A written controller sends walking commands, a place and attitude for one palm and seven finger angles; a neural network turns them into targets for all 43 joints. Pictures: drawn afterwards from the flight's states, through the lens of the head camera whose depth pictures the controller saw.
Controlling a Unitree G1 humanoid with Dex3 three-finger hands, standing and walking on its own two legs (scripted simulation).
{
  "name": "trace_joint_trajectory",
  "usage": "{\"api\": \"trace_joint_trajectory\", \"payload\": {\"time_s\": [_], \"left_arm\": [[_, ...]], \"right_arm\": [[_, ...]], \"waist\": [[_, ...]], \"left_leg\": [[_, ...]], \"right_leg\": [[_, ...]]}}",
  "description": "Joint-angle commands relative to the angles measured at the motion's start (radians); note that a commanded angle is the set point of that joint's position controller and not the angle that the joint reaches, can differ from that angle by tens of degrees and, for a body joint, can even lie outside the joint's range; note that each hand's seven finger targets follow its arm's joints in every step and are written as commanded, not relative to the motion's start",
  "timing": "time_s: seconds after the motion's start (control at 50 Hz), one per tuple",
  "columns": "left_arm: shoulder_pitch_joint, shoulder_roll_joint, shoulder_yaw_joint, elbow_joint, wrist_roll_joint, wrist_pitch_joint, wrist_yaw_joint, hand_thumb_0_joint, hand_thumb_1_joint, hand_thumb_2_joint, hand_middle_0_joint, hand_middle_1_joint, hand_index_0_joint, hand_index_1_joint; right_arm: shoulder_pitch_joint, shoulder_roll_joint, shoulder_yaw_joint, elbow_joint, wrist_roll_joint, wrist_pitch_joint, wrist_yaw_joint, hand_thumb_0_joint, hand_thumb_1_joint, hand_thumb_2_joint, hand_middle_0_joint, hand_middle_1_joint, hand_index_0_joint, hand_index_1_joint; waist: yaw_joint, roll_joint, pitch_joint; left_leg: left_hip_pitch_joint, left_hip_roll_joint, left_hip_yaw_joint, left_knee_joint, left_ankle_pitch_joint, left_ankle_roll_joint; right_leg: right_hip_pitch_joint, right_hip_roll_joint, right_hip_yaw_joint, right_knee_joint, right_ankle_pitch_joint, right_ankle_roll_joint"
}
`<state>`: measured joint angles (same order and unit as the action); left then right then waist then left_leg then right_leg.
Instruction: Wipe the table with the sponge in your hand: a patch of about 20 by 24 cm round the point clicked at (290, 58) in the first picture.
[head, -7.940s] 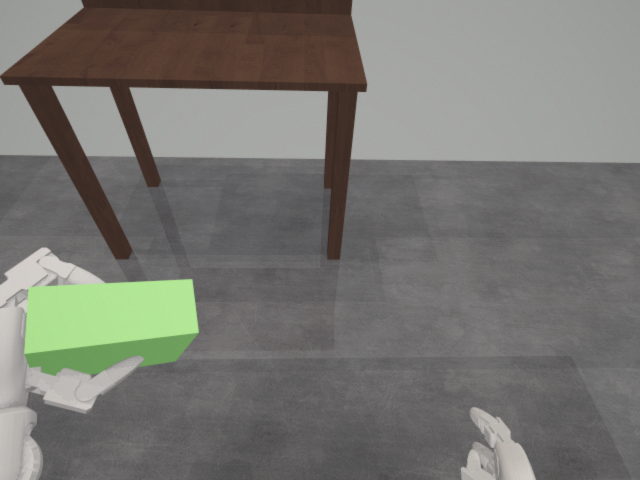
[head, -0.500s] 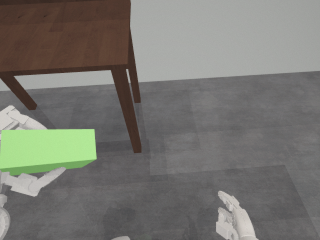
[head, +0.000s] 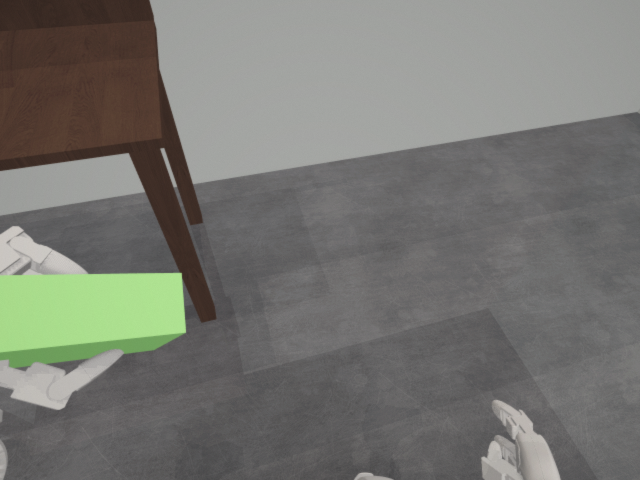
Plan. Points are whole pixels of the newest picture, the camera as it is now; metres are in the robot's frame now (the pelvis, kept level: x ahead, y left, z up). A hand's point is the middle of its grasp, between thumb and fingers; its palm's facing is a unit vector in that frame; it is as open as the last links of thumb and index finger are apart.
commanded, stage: take the last steps up to it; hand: left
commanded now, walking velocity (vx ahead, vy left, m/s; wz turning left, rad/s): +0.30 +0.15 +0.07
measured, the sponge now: (119, 318) +0.23 +0.21 +0.15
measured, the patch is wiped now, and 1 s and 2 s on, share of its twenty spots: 0.00 0.00 0.00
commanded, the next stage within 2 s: come to a stop and stand still in 1.84 s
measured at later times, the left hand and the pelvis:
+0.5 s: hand (41, 337) +0.20 +0.25 +0.17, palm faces +0.41 -0.79 -0.46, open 9.8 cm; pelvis -0.01 +0.01 +0.00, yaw +2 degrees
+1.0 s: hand (47, 261) +0.28 +0.29 +0.16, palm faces +0.40 -0.78 -0.49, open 9.8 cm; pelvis +0.07 +0.04 +0.01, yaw +3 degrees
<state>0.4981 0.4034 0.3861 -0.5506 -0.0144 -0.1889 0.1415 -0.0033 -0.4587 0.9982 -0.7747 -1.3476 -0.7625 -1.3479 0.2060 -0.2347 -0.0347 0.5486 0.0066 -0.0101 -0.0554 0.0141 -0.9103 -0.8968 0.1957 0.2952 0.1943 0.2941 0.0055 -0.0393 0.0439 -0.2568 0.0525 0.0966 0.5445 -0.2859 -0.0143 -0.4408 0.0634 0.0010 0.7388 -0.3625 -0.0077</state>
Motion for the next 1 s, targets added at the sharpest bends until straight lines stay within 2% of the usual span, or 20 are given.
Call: {"api": "trace_joint_trajectory", "payload": {"time_s": [0.0, 0.08, 0.1, 0.12, 0.14, 0.16, 0.2, 0.24, 0.42, 0.48, 0.52, 0.58, 0.68, 0.7, 0.72, 0.74, 0.76, 0.8, 0.86, 0.98], "left_arm": [[-0.082, 0.103, 0.051, -0.188, -0.004, -0.065, 0.010, 0.000, 0.100, 1.300, -1.200, -1.600, -1.200, -1.600], [-0.143, 0.117, 0.047, -0.158, 0.006, -0.056, 0.029, 0.000, 0.100, 1.300, -1.200, -1.600, -1.200, -1.600], [-0.169, 0.135, 0.057, -0.142, 0.010, -0.057, 0.031, 0.000, 0.100, 1.300, -1.200, -1.600, -1.200, -1.600], [-0.179, 0.179, 0.092, -0.130, 0.005, -0.058, 0.039, 0.000, 0.100, 1.300, -1.200, -1.600, -1.200, -1.600], [-0.182, 0.183, 0.097, -0.124, -0.002, -0.046, 0.039, 0.000, 0.100, 1.300, -1.200, -1.600, -1.200, -1.600], [-0.160, 0.190, 0.102, -0.114, -0.008, -0.046, 0.037, 0.000, 0.100, 1.300, -1.200, -1.600, -1.200, -1.600], [-0.098, 0.174, 0.109, -0.135, -0.012, -0.068, 0.029, 0.000, 0.100, 1.300, -1.200, -1.600, -1.200, -1.600], [-0.050, 0.174, 0.125, -0.144, -0.012, -0.085, 0.026, 0.000, 0.100, 1.300, -1.200, -1.600, -1.200, -1.600], [-0.081, 0.135, 0.090, -0.164, 0.000, -0.091, 0.051, 0.000, 0.100, 1.300, -1.200, -1.600, -1.200, -1.600], [-0.112, 0.127, 0.070, -0.203, 0.005, -0.110, 0.044, 0.000, 0.100, 1.300, -1.200, -1.600, -1.200, -1.600], [-0.117, 0.150, 0.086, -0.166, 0.015, -0.110, 0.036, 0.000, 0.100, 1.300, -1.200, -1.600, -1.200, -1.600], [-0.093, 0.123, 0.067, -0.193, 0.006, -0.109, 0.030, 0.000, 0.100, 1.300, -1.200, -1.600, -1.200, -1.600], [-0.081, 0.122, 0.075, -0.136, 0.001, -0.094, 0.031, 0.000, 0.100, 1.300, -1.200, -1.600, -1.200, -1.600], [-0.091, 0.134, 0.085, -0.112, 0.006, -0.092, 0.032, 0.000, 0.100, 1.300, -1.200, -1.600, -1.200, -1.600], [-0.102, 0.172, 0.117, -0.092, 0.004, -0.090, 0.034, 0.000, 0.100, 1.300, -1.200, -1.600, -1.200, -1.600], [-0.108, 0.171, 0.132, -0.052, -0.013, -0.085, 0.034, 0.000, 0.100, 1.300, -1.200, -1.600, -1.200, -1.600], [-0.124, 0.163, 0.115, -0.067, -0.024, -0.091, 0.028, 0.000, 0.100, 1.300, -1.200, -1.600, -1.200, -1.600], [-0.074, 0.158, 0.124, -0.083, -0.019, -0.112, 0.020, 0.000, 0.100, 1.300, -1.200, -1.600, -1.200, -1.600], [-0.070, 0.145, 0.112, -0.147, -0.006, -0.131, 0.023, 0.000, 0.100, 1.300, -1.200, -1.600, -1.200, -1.600], [-0.076, 0.150, 0.113, -0.221, 0.002, -0.113, 0.050, 0.000, 0.100, 1.300, -1.200, -1.600, -1.200, -1.600]], "right_arm": [[-0.055, -0.102, -0.024, -0.120, 0.010, -0.092, 0.007, 0.000, -0.900, -0.900, 0.200, 0.300, 0.200, 0.300], [-0.070, -0.101, -0.009, -0.100, 0.007, -0.103, 0.002, 0.000, -0.900, -0.900, 0.200, 0.300, 0.200, 0.300], [-0.070, -0.089, -0.008, -0.097, 0.004, -0.097, -0.001, 0.000, -0.900, -0.900, 0.200, 0.300, 0.200, 0.300], [-0.073, -0.066, -0.002, -0.099, 0.001, -0.091, -0.005, 0.000, -0.900, -0.900, 0.200, 0.300, 0.200, 0.300], [-0.108, -0.086, -0.013, -0.100, 0.003, -0.089, -0.001, 0.000, -0.900, -0.900, 0.200, 0.300, 0.200, 0.300], [-0.123, -0.083, -0.011, -0.092, 0.002, -0.084, -0.002, 0.000, -0.900, -0.900, 0.200, 0.300, 0.200, 0.300], [-0.112, -0.062, 0.008, -0.071, -0.003, -0.066, 0.000, 0.000, -0.900, -0.900, 0.200, 0.300, 0.200, 0.300], [-0.119, -0.056, 0.009, -0.070, -0.002, -0.054, -0.001, 0.000, -0.900, -0.900, 0.200, 0.300, 0.200, 0.300], [-0.045, -0.067, -0.022, -0.081, -0.011, -0.090, -0.020, 0.000, -0.900, -0.900, 0.200, 0.300, 0.200, 0.300], [-0.042, -0.099, -0.035, -0.091, 0.001, -0.105, -0.022, 0.000, -0.900, -0.900, 0.200, 0.300, 0.200, 0.300], [-0.060, -0.088, -0.033, -0.067, -0.005, -0.122, -0.017, 0.000, -0.900, -0.900, 0.200, 0.300, 0.200, 0.300], [-0.063, -0.087, -0.032, -0.049, 0.003, -0.143, -0.011, 0.000, -0.900, -0.900, 0.200, 0.300, 0.200, 0.300], [-0.068, -0.084, -0.020, -0.046, -0.001, -0.136, -0.012, 0.000, -0.900, -0.900, 0.200, 0.300, 0.200, 0.300], [-0.065, -0.074, -0.020, -0.047, -0.002, -0.125, -0.011, 0.000, -0.900, -0.900, 0.200, 0.300, 0.200, 0.300], [-0.069, -0.050, -0.017, -0.059, 0.000, -0.112, -0.006, 0.000, -0.900, -0.900, 0.200, 0.300, 0.200, 0.300], [-0.095, -0.075, -0.025, -0.071, 0.003, -0.112, 0.005, 0.000, -0.900, -0.900, 0.200, 0.300, 0.200, 0.300], [-0.095, -0.082, -0.032, -0.057, 0.005, -0.103, 0.012, 0.000, -0.900, -0.900, 0.200, 0.300, 0.200, 0.300], [-0.103, -0.057, -0.006, -0.045, 0.001, -0.084, 0.012, 0.000, -0.900, -0.900, 0.200, 0.300, 0.200, 0.300], [-0.114, -0.048, 0.000, -0.064, -0.004, -0.071, 0.012, 0.000, -0.900, -0.900, 0.200, 0.300, 0.200, 0.300], [-0.091, -0.038, -0.017, -0.097, -0.011, -0.091, -0.003, 0.000, -0.900, -0.900, 0.200, 0.300, 0.200, 0.300]], "waist": [[0.008, 0.270, -0.070], [-0.007, 0.214, -0.091], [-0.014, 0.076, -0.078], [-0.021, -0.139, -0.078], [0.013, -0.212, -0.087], [0.010, -0.162, -0.056], [-0.003, -0.043, -0.049], [-0.005, -0.054, -0.093], [-0.008, -0.049, -0.134], [-0.013, 0.338, -0.125], [-0.019, 0.298, -0.052], [-0.001, 0.255, -0.067], [0.004, 0.183, -0.106], [0.004, 0.053, -0.119], [0.000, -0.207, -0.127], [0.013, -0.251, -0.105], [0.006, -0.187, -0.062], [0.005, -0.073, -0.029], [-0.001, -0.112, -0.086], [0.010, -0.117, -0.155]], "left_leg": [[-0.030, 0.277, -0.120, -0.175, 0.278, 0.135], [-0.123, 0.172, -0.071, -0.062, -0.058, 0.079], [-0.176, 0.109, -0.027, 0.066, -0.167, 0.049], [-0.281, 0.010, 0.023, 0.244, -0.247, 0.012], [-0.337, -0.010, -0.016, 0.452, -0.279, 0.002], [-0.371, 0.010, -0.094, 0.570, -0.209, -0.001], [-0.368, 0.042, -0.116, 0.594, -0.104, -0.012], [-0.296, 0.049, -0.087, 0.452, -0.084, -0.011], [0.075, -0.017, 0.063, -0.115, -0.041, 0.028], [0.241, 0.303, -0.381, -0.281, 0.015, 0.205], [0.088, 0.321, -0.415, -0.313, -0.130, 0.262], [0.069, 0.241, -0.220, -0.256, 0.023, 0.215], [-0.064, 0.167, -0.102, -0.085, 0.001, 0.124], [-0.174, 0.118, -0.051, 0.084, -0.034, 0.094], [-0.372, 0.000, 0.038, 0.336, -0.147, 0.041], [-0.468, -0.015, -0.036, 0.537, -0.233, 0.013], [-0.489, 0.022, -0.113, 0.638, -0.197, -0.002], [-0.480, 0.060, -0.121, 0.641, -0.111, -0.015], [-0.324, 0.068, -0.048, 0.363, -0.067, -0.008], [0.001, -0.043, 0.141, -0.048, 0.085, 0.004]], "right_leg": [[0.053, -0.068, -0.047, 0.105, -0.102, 0.047], [0.306, -0.071, -0.120, -0.262, 0.018, 0.031], [0.311, -0.161, 0.011, -0.354, -0.012, -0.013], [0.319, -0.333, 0.294, -0.445, -0.032, -0.100], [0.296, -0.452, 0.485, -0.531, -0.151, -0.168], [0.270, -0.473, 0.529, -0.566, -0.198, -0.190], [0.258, -0.443, 0.335, -0.536, -0.041, -0.185], [0.265, -0.409, 0.186, -0.499, 0.110, -0.156], [0.223, -0.317, 0.084, -0.367, -0.065, -0.080], [-0.088, -0.109, -0.118, 0.153, -0.236, 0.025], [-0.116, -0.155, -0.049, 0.296, -0.186, 0.022], [-0.027, -0.152, -0.108, 0.154, -0.118, 0.038], [0.297, -0.121, -0.165, -0.257, 0.029, 0.021], [0.400, -0.215, -0.024, -0.345, 0.027, -0.028], [0.500, -0.426, 0.339, -0.434, 0.050, -0.129], [0.480, -0.547, 0.526, -0.493, 0.040, -0.190], [0.426, -0.566, 0.520, -0.511, -0.005, -0.211], [0.373, -0.495, 0.287, -0.476, 0.199, -0.183], [0.351, -0.423, 0.052, -0.406, 0.458, -0.129], [0.331, -0.339, -0.029, -0.293, 0.401, -0.073]]}}
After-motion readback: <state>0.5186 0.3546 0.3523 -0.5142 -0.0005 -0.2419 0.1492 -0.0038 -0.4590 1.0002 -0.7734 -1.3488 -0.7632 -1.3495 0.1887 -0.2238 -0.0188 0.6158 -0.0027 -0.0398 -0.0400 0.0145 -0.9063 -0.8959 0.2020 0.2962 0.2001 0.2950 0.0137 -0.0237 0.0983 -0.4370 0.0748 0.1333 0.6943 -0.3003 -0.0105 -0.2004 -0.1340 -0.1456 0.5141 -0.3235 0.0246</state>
